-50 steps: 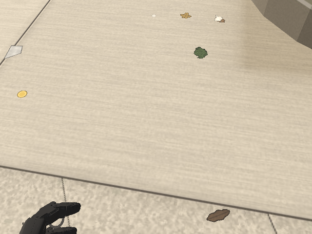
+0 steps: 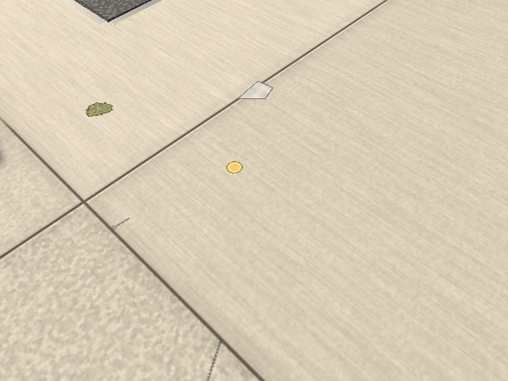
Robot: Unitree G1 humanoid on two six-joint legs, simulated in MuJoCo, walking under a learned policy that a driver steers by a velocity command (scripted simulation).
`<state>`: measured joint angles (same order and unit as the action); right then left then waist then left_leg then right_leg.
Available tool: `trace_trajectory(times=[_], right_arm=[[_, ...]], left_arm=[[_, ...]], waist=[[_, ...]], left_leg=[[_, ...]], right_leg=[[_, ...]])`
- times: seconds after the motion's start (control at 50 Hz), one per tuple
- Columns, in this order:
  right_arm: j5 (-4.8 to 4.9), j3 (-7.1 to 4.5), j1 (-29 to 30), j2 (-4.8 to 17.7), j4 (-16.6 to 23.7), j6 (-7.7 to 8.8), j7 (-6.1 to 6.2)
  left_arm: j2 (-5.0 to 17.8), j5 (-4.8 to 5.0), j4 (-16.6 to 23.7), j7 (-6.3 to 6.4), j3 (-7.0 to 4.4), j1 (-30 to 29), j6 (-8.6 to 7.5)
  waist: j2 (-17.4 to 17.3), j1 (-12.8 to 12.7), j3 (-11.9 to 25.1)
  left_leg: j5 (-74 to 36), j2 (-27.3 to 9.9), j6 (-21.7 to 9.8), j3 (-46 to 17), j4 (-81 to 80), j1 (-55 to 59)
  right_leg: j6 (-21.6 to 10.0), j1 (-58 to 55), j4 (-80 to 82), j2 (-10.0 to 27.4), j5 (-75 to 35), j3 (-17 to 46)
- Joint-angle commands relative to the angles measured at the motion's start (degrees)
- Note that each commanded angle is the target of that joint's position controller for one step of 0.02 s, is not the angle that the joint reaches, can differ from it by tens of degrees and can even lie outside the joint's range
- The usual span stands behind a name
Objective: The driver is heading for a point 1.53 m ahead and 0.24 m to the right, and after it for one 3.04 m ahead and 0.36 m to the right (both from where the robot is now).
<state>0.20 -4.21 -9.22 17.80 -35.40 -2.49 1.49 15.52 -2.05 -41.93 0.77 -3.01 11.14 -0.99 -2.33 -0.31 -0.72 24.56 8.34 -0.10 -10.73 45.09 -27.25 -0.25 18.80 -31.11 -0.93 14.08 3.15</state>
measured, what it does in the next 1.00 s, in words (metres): walks ahead: left foot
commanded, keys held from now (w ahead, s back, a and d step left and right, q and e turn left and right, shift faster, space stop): no key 0.54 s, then w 0.46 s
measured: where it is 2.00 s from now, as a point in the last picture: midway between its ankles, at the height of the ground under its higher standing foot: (265, 318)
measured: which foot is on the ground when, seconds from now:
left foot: up 0.00-0.24, down 0.26-0.76, up 0.78-1.00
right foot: down 0.00-1.00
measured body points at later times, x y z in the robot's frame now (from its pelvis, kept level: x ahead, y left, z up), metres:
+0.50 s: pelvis +0.00 +0.01 +0.00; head +0.00 +0.02 +0.45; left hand +0.10 +0.28 -0.12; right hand +0.14 -0.23 -0.11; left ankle -0.03 +0.14 -0.73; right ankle +0.02 -0.12 -0.73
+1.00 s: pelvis +0.10 -0.02 +0.02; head +0.12 -0.04 +0.47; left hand +0.06 +0.24 -0.11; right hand +0.27 -0.27 -0.10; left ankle +0.17 +0.16 -0.66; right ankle +0.03 -0.10 -0.73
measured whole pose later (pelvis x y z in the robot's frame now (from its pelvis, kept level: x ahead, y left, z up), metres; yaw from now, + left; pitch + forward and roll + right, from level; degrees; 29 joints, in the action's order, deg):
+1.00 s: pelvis +0.10 -0.02 +0.02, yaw +2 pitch +1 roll +1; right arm 1.0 -4.1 -10.3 16.5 -43.5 3.8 -0.5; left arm 12.7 0.1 -53.4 -0.7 -1.6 25.4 -4.9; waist -1.7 -3.9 -0.4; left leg 8.9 -4.2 -1.3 -0.6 53.5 -33.7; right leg -3.3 0.8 -14.3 -1.5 14.3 -0.7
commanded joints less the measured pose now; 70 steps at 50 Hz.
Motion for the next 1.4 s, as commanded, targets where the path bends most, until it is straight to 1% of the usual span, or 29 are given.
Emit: trace_trajectory(times=[0.02, 0.04, 0.1, 0.16, 0.24, 0.26, 0.28, 0.3, 0.34, 0.54, 0.58, 0.64, 0.68, 0.72, 0.76, 0.78, 0.8, 0.84, 0.92, 1.04, 1.16, 1.2, 1.24, 1.26, 1.28, 1.3, 1.32, 1.36, 1.4], right_arm=[[0.04, -3.12, -3.8, 8.4, 1.6, 0.63, 0.37], [-0.24, -2.75, -4.2, 6.9, 1.1, 0.09, 0.61], [0.24, -1.06, -2.6, 2.2, 1.1, -0.25, 0.44], [0.26, 0.15, 1.1, 0.1, 2.0, 0.1, -0.05], [0.16, -0.4, -2.3, 2.2, -0.6, 0.46, -0.31], [-0.45, -0.59, -2.8, 4.3, -0.3, 0.51, 0.02], [-0.96, -1.32, -3.4, 8.1, -0.3, 0.36, 0.5], [-1.11, -0.91, -2.3, 5.4, -1.5, 0.44, -0.04], [-1.59, 0.11, -1.1, 1.5, -1.5, 1.09, -0.64], [-1.01, 0.8, -2.8, 1.2, -4.2, 2.78, -0.12], [-0.64, 0.38, -4.9, 2.3, -5.4, 2.51, 0.11], [0.17, -0.76, -8.2, 6.5, -6.2, 2.72, 0.24], [0.73, -0.69, -7.7, 6.1, -6.7, 3.83, 0.36], [1.5, -0.35, -3.8, 5.0, -6.1, 4.16, 0.07], [1.04, 0.35, -0.5, 2.3, -5.3, 4.25, -0.1], [0.62, 1.46, 0.6, -1.8, -3.6, 4.78, -0.07], [1.69, 0.65, 1.5, 0.6, -1.3, 5.75, 0.41], [2.43, -0.19, -1.5, 3.3, -3.5, 7.06, -0.37], [0.84, -0.38, 0.4, 1.4, -4.6, 7.54, -1.83], [0.94, 1.08, 10.6, -1.7, -1.4, 7.49, -2.91], [1.47, 1.17, 16.6, 0.4, 1.0, 8.25, -4.47], [1.24, 0.33, 13.3, 2.6, 0.4, 8.4, -4.49], [1.26, -1.85, -2.4, 6.6, -4.2, 7.99, -3.53], [0.51, -2.78, -13.4, 10.2, -6.6, 7.58, -2.69], [0.05, -3.09, -15.7, 13.5, -8.1, 7.7, -3.29], [0.49, -1.64, -14.2, 7.2, -8.3, 7.71, -3.27], [0.63, -0.91, -8.9, 5.3, -8.0, 7.81, -3.04], [-0.2, -0.25, -2.2, 3.2, -7.4, 8.27, -3.31], [-0.76, 0.13, -0.9, 1.7, -8.1, 8.84, -3.54]], left_arm=[[8.4, 0.71, 5.4, 0.48, -2.15, -4.6, -0.91], [7.3, 1.67, 5.3, 0.51, -1.77, -5.1, -0.88], [4.9, 1.53, 4.4, 0.46, -0.75, -4.3, -0.26], [6.7, 1.6, 3.3, 0.47, -1.28, -1.8, 0.54], [7.2, 2.87, 1.6, 0.21, -1.1, 0.9, 0.64], [6.5, 2.31, 1.3, -0.07, -0.69, 2.1, -0.17], [5.5, 0.8, 1.8, -0.83, -0.31, 3.0, -1.28], [3.5, 0.65, 1.4, -0.98, 0.18, 2.1, -1.78], [4.9, 0.71, 1.1, -0.79, -0.12, -2.7, -1.45], [4.1, 1.37, -3.2, 0.46, -0.41, -0.6, -0.01], [3.8, 1.74, -4.6, 0.66, -0.48, 0.4, 0.17], [3.5, 2.88, -3.1, 0.49, -0.68, -2.5, -1.29], [3.8, 3.77, -2.6, -0.25, -0.96, -2.5, -3.02], [3.1, 4.12, -4.3, -1.3, -0.88, 1.6, -4.41], [4.7, 3.12, -9.4, -1.73, -1.94, 11.6, -4.82], [9.5, 2.78, -10.5, -1.53, -3.04, 17.5, -5.01], [13.7, 2.22, -10.5, -2.35, -3.73, 20.5, -5.51], [7.4, 2.23, -8.0, -1.94, -1.7, 12.6, -5.95], [4.3, 2.07, -8.3, -1.71, -0.2, 12.6, -5.03], [7.0, 2.11, -9.5, -0.29, -0.2, 15.6, -3.78], [8.2, 3.14, -11.2, -0.01, -0.75, 17.4, -3.25], [9.5, 2.97, -11.0, 0.08, -1.31, 16.1, -2.86], [9.6, 2.38, -10.4, 0.21, -1.32, 14.7, -2.0], [7.4, 1.3, -8.8, 0.37, -0.39, 15.1, -1.96], [-2.0, 1.84, -8.5, -0.4, 2.14, 23.9, -3.19], [5.2, 3.69, -9.0, -0.81, 0.51, 19.0, -4.67], [8.5, 5.13, -6.4, -0.96, -0.56, 11.7, -5.49], [7.4, 3.75, -5.5, -0.33, -0.77, 7.3, -5.79], [5.2, 3.22, -6.1, -0.36, -0.72, 9.9, -4.53]], waist=[[9.1, 2.1, 3.5], [9.0, 1.9, 3.1], [10.7, 1.3, 3.5], [14.4, -1.4, 4.6], [12.3, -0.2, 3.7], [9.2, -0.6, 5.2], [0.6, -2.8, 7.1], [-5.6, -2.7, 7.6], [-2.1, -0.5, 4.1], [0.3, -0.8, -0.6], [-0.8, 0.0, -0.1], [-8.4, 2.2, -6.2], [-9.4, 1.4, -8.6], [-7.9, -1.7, -7.2], [-2.7, -5.7, -2.8], [10.9, -6.8, -0.6], [20.5, -7.4, -1.2], [9.8, -3.3, -5.6], [8.2, -3.0, -3.7], [7.2, -5.0, -5.2], [7.6, -4.2, -7.8], [8.7, -1.2, -4.1], [9.0, 7.1, 6.5], [2.7, 10.4, 15.3], [-14.3, 4.6, 24.6], [-9.0, 7.1, 20.4], [-6.3, 6.0, 9.7], [0.8, 2.2, 2.7], [-1.5, -0.9, 2.6]], left_leg=[[5.1, -2.2, 3.0, -0.2, 19.9, -4.8], [2.8, -2.5, 3.9, -0.2, 21.7, -5.6], [0.0, -4.2, 5.6, 3.6, 13.3, -1.3], [1.4, -7.1, 6.0, 8.2, -3.0, 6.0], [-16.5, -7.2, 2.8, 9.0, -26.5, 17.8], [-22.8, -10.7, 1.1, 5.0, -25.8, 23.4], [-34.7, -15.4, -1.4, 1.3, -20.2, 27.1], [-25.4, -14.8, -3.9, 1.7, -19.8, 21.0], [-16.3, -12.8, -2.9, 2.2, -21.6, 16.3], [-12.7, -11.1, -1.4, 3.2, -21.7, 11.6], [2.2, -10.6, -2.8, 2.5, -23.5, 12.0], [24.4, -20.3, -10.1, -12.7, -32.9, 10.8], [20.9, -24.1, -12.7, -17.6, -34.5, 10.9], [13.6, -21.8, -10.6, -11.9, -32.1, 9.7], [3.3, -14.6, -6.3, -2.0, -21.5, 2.6], [0.2, -7.3, -1.7, 7.8, -3.2, -5.6], [8.7, -4.1, -0.6, 7.3, 10.3, -15.3], [0.8, -10.5, -2.7, 3.7, 19.6, -20.3], [-13.5, -13.9, -2.6, 8.0, 13.7, -17.6], [-25.0, -12.0, 0.7, 11.9, -5.2, -12.8], [-26.0, -10.6, -2.1, 11.5, -14.5, -8.8], [-22.6, -8.5, -4.1, 12.8, -15.3, -2.3], [-22.4, -6.0, -7.4, 14.6, -15.7, 19.1], [-19.7, -17.1, -10.9, 1.7, -13.4, 38.7], [-3.5, -31.0, -20.8, -28.8, -22.2, 54.9], [4.6, -29.5, -18.9, -33.5, -29.2, 50.6], [1.1, -27.5, -15.9, -23.7, -30.3, 41.6], [-14.0, -22.9, -13.7, -10.8, -32.9, 25.8], [-18.5, -20.4, -13.6, -5.2, -36.0, 19.6]], right_leg=[[-12.3, -6.2, 12.3, 17.3, -17.0, 17.2], [-11.2, -7.4, 11.5, 15.9, -18.3, 15.0], [-10.4, -8.8, 10.8, 11.7, -22.0, 8.2], [-10.8, -11.0, 9.5, 11.3, -22.4, 7.5], [-8.6, -8.7, 7.4, 11.0, -21.5, 9.0], [-5.6, -5.4, 6.9, 10.4, -17.8, 8.4], [-2.7, -2.1, 4.1, 6.6, -12.2, 4.1], [0.2, -5.3, 5.1, 3.3, -4.5, -0.2], [1.9, -6.5, 3.9, 2.8, -4.6, -1.0], [1.8, -7.5, 4.2, 2.9, -5.9, -0.5], [1.6, -5.9, 1.3, 0.2, 4.9, -3.7], [0.2, 5.4, -10.8, -1.2, 12.4, -6.3], [-2.4, 8.5, -13.7, 1.9, 13.1, -3.3], [-4.8, 0.6, -3.2, 2.3, 11.2, -4.0], [-4.2, -17.3, 4.2, 1.5, 0.8, -2.4], [-8.2, -24.1, 13.6, 12.2, 11.7, 16.0], [-16.0, -26.3, 22.1, 22.6, 17.3, 38.6], [-14.6, -23.3, 21.6, 20.9, 18.6, 30.9], [-9.7, -22.9, 23.1, 13.8, -3.0, 13.5], [-9.8, -18.3, 24.8, 11.3, -15.6, 3.6], [-9.5, -21.9, 23.3, 15.3, -20.0, 2.3], [-8.3, -24.8, 17.4, 15.8, -36.3, 1.3], [-5.9, -20.8, -1.2, 12.4, -51.1, -1.7], [-4.4, -6.6, -19.4, 9.4, -32.9, -2.7], [-1.1, 13.7, -39.3, -2.6, 15.4, -0.1], [-2.0, 20.2, -45.5, -0.4, 17.6, 6.0], [-2.8, 23.8, -45.6, 2.6, 12.5, 3.9], [-2.4, 18.9, -39.7, 7.4, 3.6, 2.1], [-1.9, 13.4, -36.5, 9.4, 0.8, 2.4]])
